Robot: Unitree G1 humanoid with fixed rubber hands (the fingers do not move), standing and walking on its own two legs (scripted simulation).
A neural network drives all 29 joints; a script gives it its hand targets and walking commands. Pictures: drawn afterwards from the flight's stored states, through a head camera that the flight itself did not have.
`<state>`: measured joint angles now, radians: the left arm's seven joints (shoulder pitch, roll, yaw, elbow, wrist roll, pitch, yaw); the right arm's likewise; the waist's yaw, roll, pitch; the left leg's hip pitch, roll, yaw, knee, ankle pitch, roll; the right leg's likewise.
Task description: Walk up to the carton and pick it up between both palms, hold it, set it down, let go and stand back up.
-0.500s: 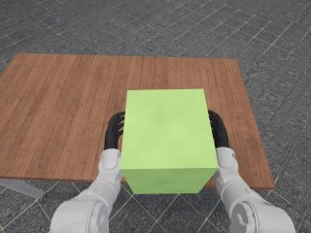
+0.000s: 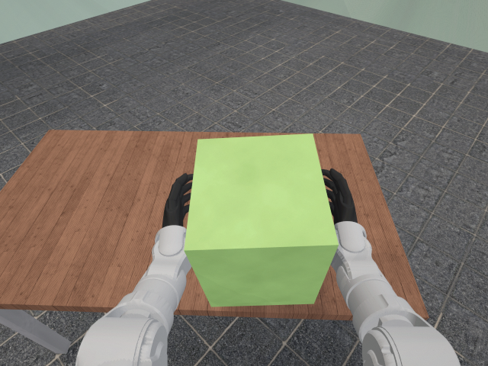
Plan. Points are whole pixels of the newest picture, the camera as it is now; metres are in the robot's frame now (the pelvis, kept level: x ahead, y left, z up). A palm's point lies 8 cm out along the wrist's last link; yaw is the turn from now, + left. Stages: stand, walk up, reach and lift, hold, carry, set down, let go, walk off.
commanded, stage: reach and lift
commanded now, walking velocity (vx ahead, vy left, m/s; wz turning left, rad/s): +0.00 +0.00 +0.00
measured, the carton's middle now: (258, 225) +0.38 -0.02 +0.01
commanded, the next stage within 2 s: hold in 1.82 s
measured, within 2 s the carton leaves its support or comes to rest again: neither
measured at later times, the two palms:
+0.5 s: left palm (166, 194) +0.38 +0.13 +0.11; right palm (350, 190) +0.37 -0.16 +0.12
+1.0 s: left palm (154, 181) +0.36 +0.13 +0.16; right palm (353, 196) +0.35 -0.15 +0.13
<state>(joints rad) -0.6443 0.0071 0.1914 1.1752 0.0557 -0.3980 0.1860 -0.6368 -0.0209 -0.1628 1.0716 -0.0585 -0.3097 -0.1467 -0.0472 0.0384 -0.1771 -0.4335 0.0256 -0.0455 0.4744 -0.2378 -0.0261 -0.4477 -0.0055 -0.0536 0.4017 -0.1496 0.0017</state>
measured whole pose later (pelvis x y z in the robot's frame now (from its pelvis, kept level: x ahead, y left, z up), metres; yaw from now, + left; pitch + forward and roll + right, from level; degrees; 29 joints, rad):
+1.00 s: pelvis -0.01 +0.01 +0.01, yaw +0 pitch -5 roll +0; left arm -0.58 -0.08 0.24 0.28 0.30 0.48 0.04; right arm -0.57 0.01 -0.15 0.56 0.04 0.20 -0.15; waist -0.07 -0.04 0.04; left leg -0.05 0.00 -0.04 0.31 -0.18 -0.01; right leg -0.08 -0.03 -0.05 0.26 -0.10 0.02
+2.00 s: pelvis -0.01 +0.00 +0.01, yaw +0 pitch -8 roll -1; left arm -0.58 -0.07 0.23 0.11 0.33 0.62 0.00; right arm -0.58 -0.02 -0.06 0.48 0.13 0.25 -0.19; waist -0.07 -0.05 0.09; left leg 0.01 0.02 -0.04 0.33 -0.20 -0.02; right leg 0.01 -0.01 -0.05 0.24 -0.11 0.01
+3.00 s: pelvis -0.01 +0.00 +0.01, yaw +1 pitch -10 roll -1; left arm -0.58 -0.08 0.26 0.05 0.35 0.68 -0.04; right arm -0.60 -0.02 -0.04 0.46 0.15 0.29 -0.21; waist -0.07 -0.05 0.11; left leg 0.04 0.03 -0.05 0.33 -0.21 -0.02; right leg 0.04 0.00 -0.06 0.24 -0.11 0.01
